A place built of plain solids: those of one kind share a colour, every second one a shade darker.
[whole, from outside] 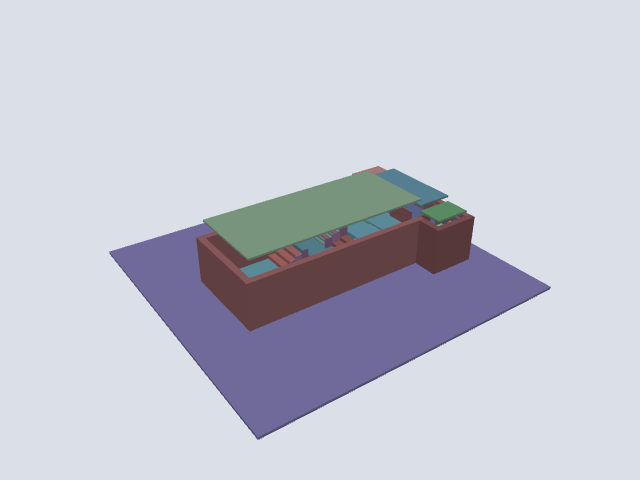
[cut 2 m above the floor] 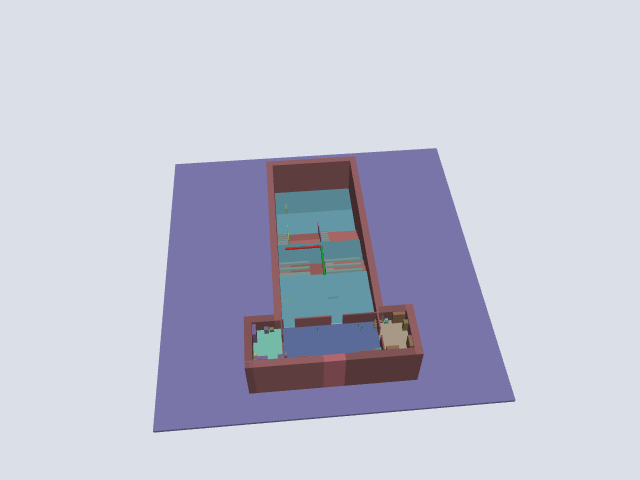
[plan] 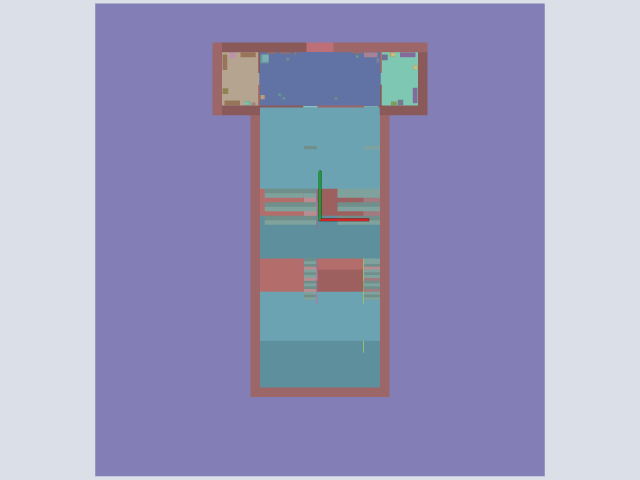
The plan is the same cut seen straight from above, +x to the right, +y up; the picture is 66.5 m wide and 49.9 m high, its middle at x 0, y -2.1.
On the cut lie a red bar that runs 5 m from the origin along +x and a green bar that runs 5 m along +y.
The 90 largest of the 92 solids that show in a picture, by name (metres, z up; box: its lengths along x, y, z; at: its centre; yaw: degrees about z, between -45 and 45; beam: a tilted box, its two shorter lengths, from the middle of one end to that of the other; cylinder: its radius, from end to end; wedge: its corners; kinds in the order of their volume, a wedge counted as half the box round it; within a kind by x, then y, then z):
{
 "wall_1": {"box": [1.0, 7.55, 7.51], "at": [-10.68, 14.65, -1.14]},
 "wall_2": {"box": [4.95, 1.0, 7.51], "at": [-8.7, 11.37, -1.14]},
 "wall_3": {"box": [5.75, 1.0, 7.51], "at": [-8.3, 17.93, -1.14]},
 "wall_4": {"box": [1.0, 30.3, 7.51], "at": [-6.73, -3.27, -1.14]},
 "wall_5": {"box": [0.2, 2.38, 7.51], "at": [-6.33, 12.86, -1.14]},
 "wall_6": {"box": [0.2, 2.38, 7.51], "at": [-6.33, 16.44, -1.14]},
 "wall_7": {"box": [5.83, 1.0, 7.51], "at": [-4.31, 17.93, -1.14]},
 "wall_8": {"box": [4.68, 0.2, 7.51], "at": [-4.09, 11.78, -1.14]},
 "wall_9": {"box": [14.45, 1.0, 7.51], "at": [0.0, -17.93, -1.14]},
 "wall_10": {"box": [4.83, 0.2, 7.51], "at": [2.16, 11.78, -1.14]},
 "wall_11": {"box": [5.83, 1.0, 7.51], "at": [4.31, 17.93, -1.14]},
 "wall_12": {"box": [0.2, 2.38, 7.51], "at": [6.33, 12.86, -1.14]},
 "wall_13": {"box": [0.2, 2.38, 7.51], "at": [6.33, 16.44, -1.14]},
 "wall_14": {"box": [1.0, 30.3, 7.51], "at": [6.73, -3.27, -1.14]},
 "wall_15": {"box": [5.75, 1.0, 7.51], "at": [8.3, 17.93, -1.14]},
 "wall_16": {"box": [4.95, 1.0, 7.51], "at": [8.7, 11.37, -1.14]},
 "wall_17": {"box": [1.0, 7.55, 7.51], "at": [10.68, 14.65, -1.14]},
 "ground_under_all_1": {"box": [46.76, 49.13, 0.4], "at": [0.0, -2.09, -5.05]},
 "floor_gang_1": {"box": [12.65, 4.95, 0.6], "at": [0.0, -15.05, -4.6]},
 "floor_gang_2": {"box": [12.65, 5.1, 0.6], "at": [0.0, -10.03, -4.6]},
 "floor_gang_3": {"box": [12.65, 4.45, 3.04], "at": [0.0, -1.8, -3.38]},
 "floor_gang_4": {"box": [12.65, 4.45, 4.66], "at": [0.0, 5.45, -2.57]},
 "floor_gang_5": {"box": [12.65, 4.1, 4.9], "at": [0.0, 9.72, -2.45]},
 "floor_foyer_1": {"box": [12.65, 5.75, 4.9], "at": [0.0, 14.65, -2.45]},
 "step_tier_1": {"box": [4.65, 1.15, 1.21], "at": [-4.0, -6.9, -4.29]},
 "step_tier_2": {"box": [4.65, 1.15, 1.82], "at": [-4.0, -5.75, -3.99]},
 "step_tier_3": {"box": [4.65, 1.15, 2.43], "at": [-4.0, -4.6, -3.69]},
 "step_tier_4": {"box": [4.65, 1.4, 3.58], "at": [-4.0, 1.12, -3.11]},
 "step_tier_5": {"box": [4.65, 1.4, 4.12], "at": [-4.0, 2.52, -2.84]},
 "step_tier_6": {"box": [4.85, 1.15, 1.21], "at": [2.1, -6.9, -4.29]},
 "step_tier_7": {"box": [4.85, 1.15, 1.82], "at": [2.1, -5.75, -3.99]},
 "step_tier_8": {"box": [4.85, 1.15, 2.43], "at": [2.1, -4.6, -3.69]},
 "step_tier_9": {"box": [4.85, 1.4, 3.58], "at": [2.1, 1.12, -3.11]},
 "step_tier_10": {"box": [4.85, 1.4, 4.12], "at": [2.1, 2.52, -2.84]},
 "tread_1": {"box": [4.07, 0.47, 3.22], "at": [-3.71, -0.28, -3.29]},
 "tread_2": {"box": [4.07, 0.47, 3.4], "at": [-3.71, 0.19, -3.2]},
 "tread_3": {"box": [4.07, 0.47, 3.76], "at": [-3.71, 1.12, -3.02]},
 "tread_4": {"box": [4.07, 0.47, 3.94], "at": [-3.71, 1.59, -2.93]},
 "tread_5": {"box": [4.07, 0.47, 4.3], "at": [-3.71, 2.52, -2.75]},
 "tread_6": {"box": [4.07, 0.47, 4.48], "at": [-3.71, 2.99, -2.66]},
 "tread_7": {"box": [1.35, 0.47, 3.22], "at": [-1.0, -0.28, -3.29]},
 "tread_8": {"box": [1.35, 0.47, 3.4], "at": [-1.0, 0.19, -3.2]},
 "tread_9": {"box": [1.35, 0.47, 3.76], "at": [-1.0, 1.12, -3.02]},
 "tread_10": {"box": [1.35, 0.47, 3.94], "at": [-1.0, 1.59, -2.93]},
 "tread_11": {"box": [1.35, 0.47, 4.3], "at": [-1.0, 2.52, -2.75]},
 "tread_12": {"box": [1.35, 0.47, 4.48], "at": [-1.0, 2.99, -2.66]},
 "tread_13": {"box": [2.7, 0.47, 3.22], "at": [3.17, -0.28, -3.29]},
 "tread_14": {"box": [2.7, 0.47, 3.4], "at": [3.17, 0.19, -3.2]},
 "tread_15": {"box": [2.7, 0.47, 3.76], "at": [3.17, 1.12, -3.02]},
 "tread_16": {"box": [2.7, 0.47, 3.94], "at": [3.17, 1.59, -2.93]},
 "tread_17": {"box": [2.7, 0.47, 4.3], "at": [3.17, 2.52, -2.75]},
 "tread_18": {"box": [2.7, 0.47, 4.48], "at": [3.17, 2.99, -2.66]},
 "tread_19": {"box": [1.8, 0.29, 0.91], "at": [5.42, -7.91, -4.45]},
 "tread_20": {"box": [1.8, 0.29, 1.36], "at": [5.42, -7.04, -4.22]},
 "tread_21": {"box": [1.8, 0.29, 1.51], "at": [5.42, -6.76, -4.14]},
 "tread_22": {"box": [1.8, 0.29, 1.97], "at": [5.42, -5.89, -3.91]},
 "tread_23": {"box": [1.8, 0.29, 2.12], "at": [5.42, -5.61, -3.84]},
 "tread_24": {"box": [1.8, 0.29, 2.58], "at": [5.42, -4.74, -3.61]},
 "tread_25": {"box": [1.8, 0.29, 2.73], "at": [5.42, -4.46, -3.53]},
 "tread_26": {"box": [1.8, 0.47, 3.22], "at": [5.42, -0.28, -3.29]},
 "tread_27": {"box": [1.8, 0.47, 3.4], "at": [5.42, 0.19, -3.2]},
 "tread_28": {"box": [1.8, 0.47, 3.76], "at": [5.42, 1.12, -3.02]},
 "tread_29": {"box": [1.8, 0.47, 3.94], "at": [5.42, 1.59, -2.93]},
 "tread_30": {"box": [1.8, 0.47, 4.3], "at": [5.42, 2.52, -2.75]},
 "tread_31": {"box": [1.8, 0.47, 4.48], "at": [5.42, 2.99, -2.66]},
 "tread_32": {"box": [1.8, 0.33, 4.78], "at": [5.42, 7.51, -2.51]},
 "floor_cloaks_1": {"box": [3.95, 5.75, 4.9], "at": [8.3, 14.65, -2.45]},
 "floor_store_1": {"box": [3.95, 5.75, 4.9], "at": [-8.3, 14.65, -2.45]},
 "ceil_hall_1": {"box": [12.65, 29.3, 0.3], "at": [0.0, -2.88, 5.4]},
 "step_aisle_1": {"box": [1.35, 1.4, 3.58], "at": [-1.0, 1.12, -3.11]},
 "step_aisle_2": {"box": [1.35, 1.4, 4.12], "at": [-1.0, 2.52, -2.84]},
 "step_aisle_3": {"box": [1.8, 1.15, 1.21], "at": [5.42, -6.9, -4.29]},
 "step_aisle_4": {"box": [1.8, 1.15, 1.82], "at": [5.42, -5.75, -3.99]},
 "step_aisle_5": {"box": [1.8, 1.15, 2.43], "at": [5.42, -4.6, -3.69]},
 "step_aisle_6": {"box": [1.8, 1.4, 3.58], "at": [5.42, 1.12, -3.11]},
 "step_aisle_7": {"box": [1.8, 1.4, 4.12], "at": [5.42, 2.52, -2.84]},
 "door_leaf_1": {"box": [2.8, 0.97, 8.17], "at": [0.0, 17.94, -0.81]},
 "ceil_foyer_1": {"box": [12.65, 5.75, 0.3], "at": [0.0, 14.65, 4.35]},
 "ceil_cloaks_1": {"box": [3.95, 5.75, 0.3], "at": [8.3, 14.65, 3.4]},
 "ceil_store_1": {"box": [3.95, 5.75, 0.3], "at": [-8.3, 14.65, 3.4]},
 "shelves_store_1": {"box": [0.5, 1.6, 2.0], "at": [-9.89, 16.38, 1.0]},
 "shelves_store_2": {"box": [1.6, 0.5, 2.0], "at": [-9.12, 12.15, 1.0]},
 "shelves_store_3": {"box": [1.6, 0.5, 2.0], "at": [-7.47, 17.14, 1.0]},
 "shelves_cloaks_1": {"box": [1.6, 0.5, 2.0], "at": [9.12, 17.14, 1.0]},
 "shelves_cloaks_2": {"box": [0.5, 1.6, 2.0], "at": [9.89, 12.93, 1.0]},
 "rail_sep_1": {"box": [0.12, 1.15, 4.09], "at": [-0.33, -4.6, -2.85]},
 "rail_sep_2": {"box": [0.12, 1.35, 4.63], "at": [-0.33, -0.25, -2.58]},
 "rail_sep_3": {"box": [0.12, 1.4, 5.17], "at": [-0.33, 1.12, -2.31]},
 "rail_sep_4": {"box": [0.12, 1.4, 5.71], "at": [-0.33, 2.52, -2.04]},
 "fridge_store_1": {"box": [0.6, 0.6, 1.8], "at": [-9.85, 13.38, 0.9]}
}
